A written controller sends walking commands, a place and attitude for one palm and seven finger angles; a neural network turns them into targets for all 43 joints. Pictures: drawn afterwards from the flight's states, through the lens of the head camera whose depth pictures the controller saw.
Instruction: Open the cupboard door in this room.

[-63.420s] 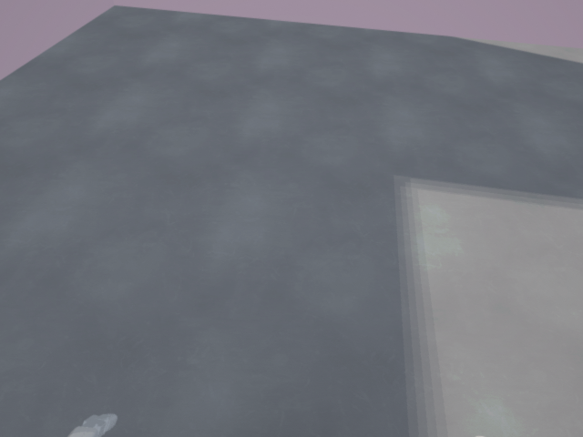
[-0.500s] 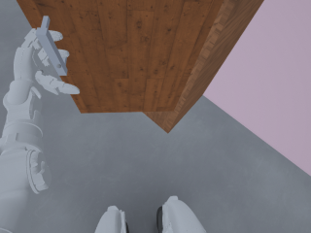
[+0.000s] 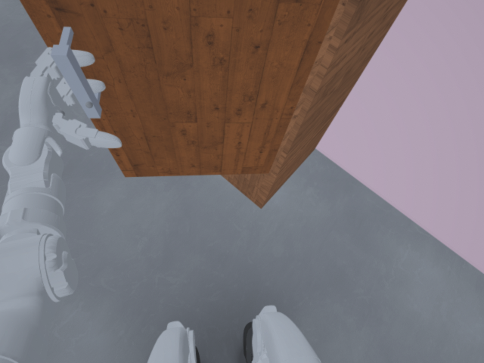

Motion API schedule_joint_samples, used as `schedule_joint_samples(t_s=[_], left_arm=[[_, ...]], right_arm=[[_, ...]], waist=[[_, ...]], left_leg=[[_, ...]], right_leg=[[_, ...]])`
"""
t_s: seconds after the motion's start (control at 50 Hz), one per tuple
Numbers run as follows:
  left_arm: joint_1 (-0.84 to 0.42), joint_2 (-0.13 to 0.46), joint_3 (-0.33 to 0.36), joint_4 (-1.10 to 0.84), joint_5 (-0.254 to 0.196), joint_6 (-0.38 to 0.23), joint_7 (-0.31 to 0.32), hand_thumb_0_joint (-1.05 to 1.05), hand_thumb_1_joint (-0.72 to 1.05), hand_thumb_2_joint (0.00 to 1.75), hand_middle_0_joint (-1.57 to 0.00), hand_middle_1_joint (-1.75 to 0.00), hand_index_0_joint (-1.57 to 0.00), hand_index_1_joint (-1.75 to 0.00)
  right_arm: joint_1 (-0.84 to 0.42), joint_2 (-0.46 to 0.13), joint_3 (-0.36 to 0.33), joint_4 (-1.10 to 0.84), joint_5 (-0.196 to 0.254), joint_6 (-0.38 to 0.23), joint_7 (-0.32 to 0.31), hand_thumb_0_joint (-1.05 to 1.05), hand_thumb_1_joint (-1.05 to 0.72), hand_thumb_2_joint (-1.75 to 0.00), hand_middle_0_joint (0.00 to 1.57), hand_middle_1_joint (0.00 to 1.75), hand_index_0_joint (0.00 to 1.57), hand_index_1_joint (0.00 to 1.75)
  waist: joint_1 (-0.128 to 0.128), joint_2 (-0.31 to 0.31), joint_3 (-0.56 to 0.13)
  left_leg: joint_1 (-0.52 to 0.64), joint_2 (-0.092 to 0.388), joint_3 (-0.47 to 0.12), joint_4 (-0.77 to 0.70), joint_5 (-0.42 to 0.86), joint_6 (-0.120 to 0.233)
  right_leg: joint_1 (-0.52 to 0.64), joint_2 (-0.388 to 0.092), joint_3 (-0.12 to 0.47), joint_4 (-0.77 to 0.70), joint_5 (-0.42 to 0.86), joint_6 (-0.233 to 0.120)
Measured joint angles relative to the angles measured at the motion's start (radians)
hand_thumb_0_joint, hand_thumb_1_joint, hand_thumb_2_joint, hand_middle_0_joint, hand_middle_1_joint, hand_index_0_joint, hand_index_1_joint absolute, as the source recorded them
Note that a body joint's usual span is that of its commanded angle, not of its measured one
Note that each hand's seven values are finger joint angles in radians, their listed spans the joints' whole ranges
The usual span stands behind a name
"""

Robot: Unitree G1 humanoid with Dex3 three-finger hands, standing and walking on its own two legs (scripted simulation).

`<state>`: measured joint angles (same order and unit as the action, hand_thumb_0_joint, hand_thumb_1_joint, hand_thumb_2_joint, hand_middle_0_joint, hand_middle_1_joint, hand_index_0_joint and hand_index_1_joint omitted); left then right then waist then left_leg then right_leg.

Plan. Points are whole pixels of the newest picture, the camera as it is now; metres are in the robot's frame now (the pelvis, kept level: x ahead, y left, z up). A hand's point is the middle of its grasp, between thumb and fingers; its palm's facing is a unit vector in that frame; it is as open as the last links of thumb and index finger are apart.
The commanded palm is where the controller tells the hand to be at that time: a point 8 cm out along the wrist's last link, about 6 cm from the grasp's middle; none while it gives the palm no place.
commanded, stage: slide the fingers in behind the handle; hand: left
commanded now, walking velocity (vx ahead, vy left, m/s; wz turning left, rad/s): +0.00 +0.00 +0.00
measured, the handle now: (81, 76) +0.57 +0.22 +0.06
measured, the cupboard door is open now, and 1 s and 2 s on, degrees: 45 46 85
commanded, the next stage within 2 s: close the thumb around the handle in 0.02 s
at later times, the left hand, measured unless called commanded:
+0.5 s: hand (90, 102) +0.51 +0.20 +0.06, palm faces -0.02 -1.00 -0.02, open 9.9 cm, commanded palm +0.49 +0.24 +0.06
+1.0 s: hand (94, 104) +0.51 +0.19 +0.06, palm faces -0.01 -1.00 -0.01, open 5.6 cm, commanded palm +0.48 +0.23 +0.06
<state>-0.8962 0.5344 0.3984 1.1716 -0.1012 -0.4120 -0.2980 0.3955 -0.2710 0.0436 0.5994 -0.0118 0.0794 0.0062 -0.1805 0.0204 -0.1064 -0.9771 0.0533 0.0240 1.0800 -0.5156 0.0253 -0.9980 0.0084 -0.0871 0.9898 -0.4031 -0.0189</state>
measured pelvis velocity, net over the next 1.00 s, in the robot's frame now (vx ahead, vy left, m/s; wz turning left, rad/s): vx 0.00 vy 0.01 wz -0.01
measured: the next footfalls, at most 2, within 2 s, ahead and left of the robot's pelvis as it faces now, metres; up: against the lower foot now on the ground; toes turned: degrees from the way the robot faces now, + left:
none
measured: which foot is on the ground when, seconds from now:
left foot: down 0.00-1.00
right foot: down 0.00-1.00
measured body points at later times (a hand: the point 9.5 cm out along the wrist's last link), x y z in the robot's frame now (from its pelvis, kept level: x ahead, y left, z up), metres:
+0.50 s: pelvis +0.00 +0.01 -0.01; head +0.14 +0.03 +0.42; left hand +0.51 +0.25 +0.07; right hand +0.00 -0.25 -0.11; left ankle -0.01 +0.10 -0.66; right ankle +0.03 -0.11 -0.66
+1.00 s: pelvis +0.00 +0.01 +0.00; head +0.14 +0.03 +0.43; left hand +0.51 +0.25 +0.06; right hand +0.01 -0.25 -0.11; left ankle -0.01 +0.10 -0.66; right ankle +0.03 -0.11 -0.66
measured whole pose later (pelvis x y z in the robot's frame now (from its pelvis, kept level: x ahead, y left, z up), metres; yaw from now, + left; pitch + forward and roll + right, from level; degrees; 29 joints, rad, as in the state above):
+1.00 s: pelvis +0.00 +0.01 +0.00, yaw +0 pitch +24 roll -3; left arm -0.88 0.49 0.39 1.15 -0.09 -0.42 -0.25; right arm 0.39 -0.26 0.04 0.60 -0.02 0.08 0.01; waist -0.18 0.03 -0.11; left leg -0.97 0.05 0.03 1.09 -0.52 0.04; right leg -0.99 0.01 -0.08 0.99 -0.41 0.00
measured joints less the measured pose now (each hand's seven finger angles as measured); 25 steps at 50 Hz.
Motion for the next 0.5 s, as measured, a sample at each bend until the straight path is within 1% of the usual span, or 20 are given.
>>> schedule_joint_samples(t_s=[0.06,0.16,0.24,0.3,0.38,0.5], left_arm=[[-0.002,-0.008,-0.009,0.001,0.003,0.003,0.002,-0.02,-0.5,0.3,-0.29,-1.2,-0.3,-1.2],[0.003,-0.017,0.002,-0.01,0.003,-0.012,0.012,-0.02,-0.49,0.3,-0.3,-1.2,-0.3,-1.2],[0.005,-0.019,-0.01,-0.011,0.008,-0.021,0.018,-0.02,-0.45,0.32,-0.3,-1.2,-0.3,-1.2],[-0.012,-0.016,-0.018,0.013,0.011,-0.01,0.02,-0.01,-0.36,0.36,-0.31,-1.21,-0.31,-1.21],[-0.031,-0.006,-0.005,0.03,0.016,0.0,0.025,-0.01,-0.2,0.43,-0.32,-1.23,-0.32,-1.23],[-0.035,-0.004,-0.007,0.015,0.013,-0.021,0.025,-0.01,0.1,0.56,-0.34,-1.26,-0.34,-1.26]], right_arm=[[-0.003,-0.003,-0.003,0.0,-0.001,-0.004,0.0,0.01,-0.9,-0.9,0.2,0.3,0.21,0.3],[-0.012,-0.005,-0.005,0.0,-0.004,-0.01,0.0,0.01,-0.9,-0.9,0.2,0.3,0.21,0.3],[-0.012,-0.003,-0.005,-0.001,-0.004,-0.011,0.002,0.01,-0.9,-0.9,0.2,0.3,0.21,0.3],[-0.015,-0.001,0.001,0.001,-0.003,-0.009,0.002,0.01,-0.9,-0.9,0.2,0.3,0.21,0.3],[-0.017,0.001,0.007,0.0,-0.004,-0.014,-0.001,0.01,-0.9,-0.9,0.2,0.3,0.21,0.3],[-0.007,0.005,0.007,0.006,-0.01,-0.016,0.002,0.01,-0.9,-0.9,0.2,0.3,0.21,0.3]], waist=[[0.001,0.0,0.0],[-0.002,-0.002,-0.002],[-0.001,0.0,-0.004],[-0.001,0.001,0.0],[-0.007,0.003,0.005],[-0.008,0.005,0.001]], left_leg=[[-0.002,-0.002,-0.003,0.002,0.001,0.0],[-0.007,-0.002,-0.001,0.009,-0.001,0.002],[-0.007,-0.004,0.0,0.012,-0.002,0.004],[-0.009,-0.006,-0.001,0.015,-0.002,0.006],[-0.021,-0.007,-0.001,0.021,-0.002,0.009],[-0.034,-0.008,0.001,0.029,-0.007,0.011]], right_leg=[[0.001,-0.002,-0.003,0.0,0.001,0.0],[-0.005,-0.002,-0.001,0.005,0.001,0.002],[-0.005,-0.003,0.001,0.009,0.0,0.004],[-0.006,-0.006,0.0,0.011,-0.001,0.006],[-0.017,-0.007,0.0,0.016,0.0,0.008],[-0.03,-0.008,0.003,0.022,-0.002,0.011]])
